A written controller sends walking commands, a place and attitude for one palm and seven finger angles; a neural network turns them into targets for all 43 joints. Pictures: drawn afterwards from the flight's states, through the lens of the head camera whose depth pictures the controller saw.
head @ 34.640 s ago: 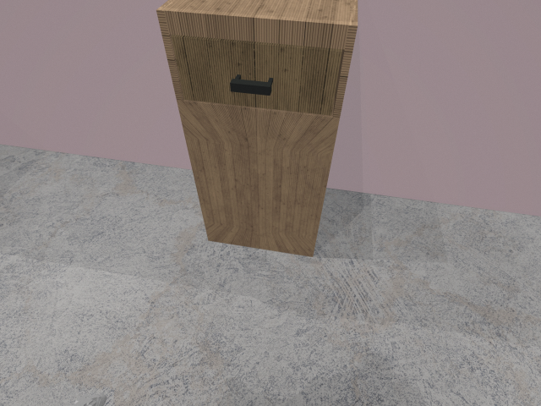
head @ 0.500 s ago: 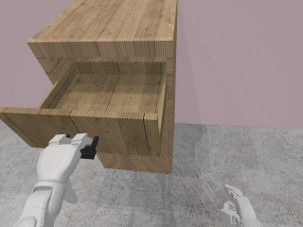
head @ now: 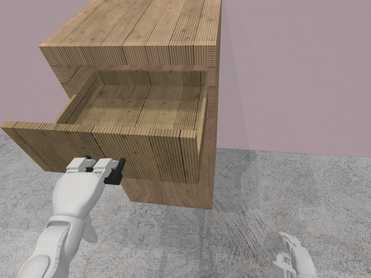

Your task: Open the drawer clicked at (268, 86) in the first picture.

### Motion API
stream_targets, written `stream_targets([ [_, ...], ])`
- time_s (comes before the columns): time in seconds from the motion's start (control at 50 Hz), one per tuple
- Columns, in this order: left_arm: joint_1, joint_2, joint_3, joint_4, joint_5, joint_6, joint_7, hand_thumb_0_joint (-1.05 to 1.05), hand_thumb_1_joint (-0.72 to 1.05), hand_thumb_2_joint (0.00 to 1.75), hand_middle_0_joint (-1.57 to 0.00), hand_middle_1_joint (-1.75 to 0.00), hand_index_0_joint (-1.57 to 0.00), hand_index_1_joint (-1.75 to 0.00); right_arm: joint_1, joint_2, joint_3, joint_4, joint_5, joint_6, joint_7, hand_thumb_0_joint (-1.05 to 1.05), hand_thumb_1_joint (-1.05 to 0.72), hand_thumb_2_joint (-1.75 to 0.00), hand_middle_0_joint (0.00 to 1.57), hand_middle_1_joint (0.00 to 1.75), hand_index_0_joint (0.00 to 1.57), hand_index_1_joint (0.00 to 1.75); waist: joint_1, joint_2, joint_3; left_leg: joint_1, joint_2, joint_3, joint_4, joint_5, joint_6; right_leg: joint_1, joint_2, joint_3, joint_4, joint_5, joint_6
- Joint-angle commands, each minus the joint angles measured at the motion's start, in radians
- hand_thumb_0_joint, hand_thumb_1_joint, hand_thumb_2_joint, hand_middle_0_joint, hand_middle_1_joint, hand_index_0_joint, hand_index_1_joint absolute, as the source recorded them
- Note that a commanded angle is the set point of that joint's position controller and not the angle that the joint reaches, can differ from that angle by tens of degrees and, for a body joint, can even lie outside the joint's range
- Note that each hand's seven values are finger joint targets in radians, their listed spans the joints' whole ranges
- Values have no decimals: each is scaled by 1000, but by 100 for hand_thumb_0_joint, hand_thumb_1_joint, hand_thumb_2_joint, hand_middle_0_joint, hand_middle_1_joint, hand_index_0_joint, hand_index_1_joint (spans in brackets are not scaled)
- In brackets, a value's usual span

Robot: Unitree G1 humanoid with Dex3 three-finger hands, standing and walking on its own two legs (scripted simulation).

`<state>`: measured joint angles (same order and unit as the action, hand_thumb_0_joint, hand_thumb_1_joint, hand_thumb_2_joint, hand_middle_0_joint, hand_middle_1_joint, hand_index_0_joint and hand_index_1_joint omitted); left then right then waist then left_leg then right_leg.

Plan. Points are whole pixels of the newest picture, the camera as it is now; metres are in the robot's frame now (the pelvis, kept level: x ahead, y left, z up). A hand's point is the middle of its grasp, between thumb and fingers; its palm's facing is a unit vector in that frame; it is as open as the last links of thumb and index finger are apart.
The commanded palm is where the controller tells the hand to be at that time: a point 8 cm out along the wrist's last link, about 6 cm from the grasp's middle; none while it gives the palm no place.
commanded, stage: lift the hand off the handle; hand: left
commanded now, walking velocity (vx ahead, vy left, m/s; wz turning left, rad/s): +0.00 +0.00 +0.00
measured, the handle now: (101, 168) +0.32 +0.25 +0.06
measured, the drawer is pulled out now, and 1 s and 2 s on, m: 0.25 0.22 0.22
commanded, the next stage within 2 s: draw the hand back to the body in 1.44 s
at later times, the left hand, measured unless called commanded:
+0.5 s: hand (88, 183) +0.27 +0.24 +0.08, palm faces +0.04 -0.05 -1.00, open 15.8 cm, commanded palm +0.24 +0.25 +0.15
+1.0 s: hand (71, 156) +0.28 +0.25 +0.16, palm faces +0.10 -0.05 -0.99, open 16.2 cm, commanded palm +0.24 +0.25 +0.22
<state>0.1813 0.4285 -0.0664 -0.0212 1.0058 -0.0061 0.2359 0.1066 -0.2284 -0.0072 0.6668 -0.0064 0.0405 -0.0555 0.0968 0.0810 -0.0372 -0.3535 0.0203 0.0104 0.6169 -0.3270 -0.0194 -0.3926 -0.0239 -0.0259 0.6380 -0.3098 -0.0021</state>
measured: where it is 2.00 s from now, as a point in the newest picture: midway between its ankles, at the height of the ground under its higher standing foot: outside the picture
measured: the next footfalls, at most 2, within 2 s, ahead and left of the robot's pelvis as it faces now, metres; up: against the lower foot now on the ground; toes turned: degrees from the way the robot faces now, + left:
none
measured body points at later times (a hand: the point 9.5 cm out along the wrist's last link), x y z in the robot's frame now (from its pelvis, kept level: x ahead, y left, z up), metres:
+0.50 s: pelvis +0.01 +0.00 +0.01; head +0.02 -0.03 +0.46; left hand +0.26 +0.24 +0.14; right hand +0.21 -0.22 -0.10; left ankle -0.01 +0.13 -0.73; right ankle +0.01 -0.12 -0.73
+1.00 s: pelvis +0.01 +0.01 +0.02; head +0.01 -0.04 +0.46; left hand +0.26 +0.25 +0.21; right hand +0.24 -0.19 -0.08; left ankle -0.01 +0.13 -0.73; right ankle +0.01 -0.12 -0.73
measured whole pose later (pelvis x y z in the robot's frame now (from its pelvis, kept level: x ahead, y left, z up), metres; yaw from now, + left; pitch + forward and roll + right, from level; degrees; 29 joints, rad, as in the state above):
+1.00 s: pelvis +0.01 +0.01 +0.02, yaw +1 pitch -1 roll +0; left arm 0.05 0.56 0.01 -0.25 0.84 0.08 -0.07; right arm 0.06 -0.25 0.04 0.62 0.02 0.08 -0.02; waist 0.10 0.12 0.00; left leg -0.15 0.01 0.00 0.44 -0.26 -0.01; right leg -0.18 -0.03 -0.04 0.45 -0.24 0.01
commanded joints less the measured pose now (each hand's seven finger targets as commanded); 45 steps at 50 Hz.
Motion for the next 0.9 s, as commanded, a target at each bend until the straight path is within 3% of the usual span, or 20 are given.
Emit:
stream_targets([
  [0.0, -275, 155, 113, -94, -12, 20, 31, 0, -50, 30, -15, -30, -15, -30, -128, -99, -30, -144, 3, -60, -20, 0, -90, -90, 20, 30, 20, 30, -33, -112, -158, 37, -51, 22, -85, 136, 28, 78, 36, -2, -123, 119, -7],
  [0.04, -304, 191, 136, -85, -9, 22, 23, 0, -50, 30, -15, -30, -15, -30, -130, -104, -30, -143, 7, -57, -24, 0, -90, -90, 20, 30, 20, 30, -26, -105, -179, 51, -52, 24, -89, 142, 27, 95, 38, 8, -133, 122, -8],
  [0.12, -327, 177, 123, -67, -15, 16, 13, 0, -50, 30, -15, -30, -15, -30, -124, -99, -33, -141, 8, -57, -24, 0, -90, -90, 20, 30, 20, 30, -28, -107, -192, 49, -53, 25, -91, 158, 27, 108, 37, 3, -129, 143, -9],
  [0.22, -266, 212, 160, -186, -21, 14, 11, 0, -50, 30, -15, -30, -15, -30, -142, -96, -33, -165, 2, -58, -20, 0, -90, -90, 20, 30, 20, 30, 3, -34, -252, 100, -50, 25, -106, 249, 27, 180, 33, 4, -123, 228, -17],
  [0.24, -257, 247, 194, -202, -23, 17, 9, 0, -50, 30, -15, -30, -15, -30, -146, -102, -31, -166, 3, -56, -20, 0, -90, -90, 20, 30, 20, 30, 3, -34, -243, 103, -48, 24, -110, 257, 25, 191, 35, 8, -130, 232, -17],
  [0.3, -272, 198, 150, -249, -39, 15, 8, 0, -50, 30, -15, -30, -15, -30, -157, -94, -27, -172, 3, -60, -19, 0, -90, -90, 20, 30, 20, 30, -10, -32, -206, 109, -46, 26, -121, 246, 29, 169, 34, -4, -138, 210, -13],
  [0.34, -246, 247, 194, -221, -42, 38, -1, 0, -50, 30, -15, -30, -15, -30, -158, -104, -27, -166, 9, -55, -19, 0, -90, -90, 20, 30, 20, 30, -3, -59, -191, 110, -44, 23, -134, 250, 27, 191, 34, -1, -154, 214, -13],
  [0.38, -284, 230, 165, -221, -47, 59, -22, 0, -50, 30, -15, -30, -15, -30, -165, -104, -23, -162, 16, -49, -15, 0, -90, -90, 20, 30, 20, 30, -14, -55, -169, 110, -44, 22, -150, 244, 27, 187, 34, -5, -164, 205, -11],
  [0.4, -277, 201, 130, -234, -52, 67, -38, 0, -50, 30, -15, -30, -15, -30, -169, -105, -20, -172, 15, -50, -14, 0, -90, -90, 20, 30, 20, 30, -9, -34, -180, 123, -46, 24, -154, 244, 30, 193, 33, -11, -164, 201, -10],
  [0.44, -324, 267, 174, -284, -63, 65, -57, 0, -50, 30, -15, -30, -15, -30, -174, -113, -21, -172, 16, -46, -18, 0, -90, -90, 20, 30, 20, 30, -9, -27, -206, 157, -44, 21, -161, 280, 28, 224, 34, -5, -175, 231, -12],
  [0.52, -267, 272, 196, -352, -87, 45, -83, 0, -50, 30, -15, -30, -15, -30, -178, -106, -17, -177, 14, -46, -15, 0, -90, -90, 20, 30, 20, 30, 2, -38, -227, 181, -45, 17, -167, 338, 30, 264, 31, -12, -176, 301, -10],
  [0.6, -254, 232, 155, -325, -93, 70, -117, 0, -50, 30, -15, -30, -15, -30, -184, -108, -7, -176, 17, -37, -2, 0, -90, -90, 20, 30, 20, 30, -5, -46, -159, 172, -41, 18, -187, 335, 27, 251, 33, -24, -197, 280, -8],
  [0.64, -301, 282, 188, -304, -96, 96, -142, 0, -50, 30, -15, -30, -15, -30, -198, -117, -3, -173, 28, -26, -1, 0, -90, -90, 20, 30, 20, 30, -10, -53, -144, 176, -36, 18, -202, 315, 24, 258, 37, -17, -215, 258, -8],
  [0.66, -335, 245, 136, -322, -89, 101, -158, 0, -50, 30, -15, -30, -15, -30, -198, -110, 6, -178, 23, -26, 3, 0, -90, -90, 20, 30, 20, 30, -11, -40, -161, 183, -39, 16, -207, 322, 26, 263, 30, -24, -212, 253, -8],
  [0.74, -351, 319, 191, -356, -108, 114, -213, 0, -50, 30, -15, -30, -15, -30, -212, -119, 6, -188, 28, -19, 4, 0, -90, -90, 20, 30, 20, 30, -4, -28, -190, 219, -38, 11, -210, 362, 27, 309, 33, -15, -222, 303, -9],
  [0.76, -363, 279, 151, -345, -107, 111, -228, 0, -50, 30, -15, -30, -15, -30, -207, -108, 17, -190, 22, -19, 8, 0, -90, -90, 20, 30, 20, 30, -7, -48, -177, 206, -40, 11, -215, 358, 29, 304, 28, -26, -221, 292, -7],
  [0.78, -374, 303, 174, -350, -119, 105, -236, 0, -50, 30, -15, -30, -15, -30, -205, -112, 9, -178, 26, -12, 7, 0, -90, -90, 20, 30, 20, 30, -16, -44, -160, 209, -38, 12, -224, 355, 28, 304, 32, -25, -231, 294, -7],
  [0.8, -352, 292, 169, -357, -125, 100, -247, 0, -50, 30, -15, -30, -15, -30, -203, -114, 12, -193, 22, -16, 7, 0, -90, -90, 20, 30, 20, 30, -3, -53, -169, 207, -41, 12, -223, 355, 31, 313, 30, -27, -227, 295, -5],
  [0.84, -392, 368, 237, -405, -138, 88, -255, 0, -50, 30, -15, -30, -15, -30, -212, -121, 11, -196, 27, -18, 9, 0, -90, -90, 20, 30, 20, 30, 1, -20, -191, 227, -37, 9, -220, 372, 27, 331, 32, -17, -231, 313, -8],
  [0.88, -356, 329, 216, -382, -147, 87, -263, 0, -50, 30, -15, -30, -15, -30, -200, -109, 12, -190, 24, -16, 16, 0, -90, -90, 20, 30, 20, 30, -4, -33, -171, 218, -38, 11, -224, 395, 27, 329, 30, -28, -232, 329, -8],
])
